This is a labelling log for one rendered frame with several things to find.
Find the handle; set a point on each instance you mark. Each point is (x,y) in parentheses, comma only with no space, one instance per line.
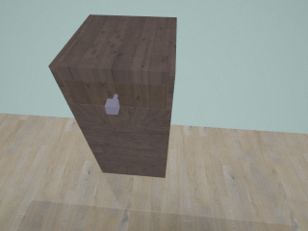
(112,105)

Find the cabinet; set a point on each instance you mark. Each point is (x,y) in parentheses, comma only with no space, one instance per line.
(123,49)

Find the drawer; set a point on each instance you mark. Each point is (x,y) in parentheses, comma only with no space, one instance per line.
(136,95)

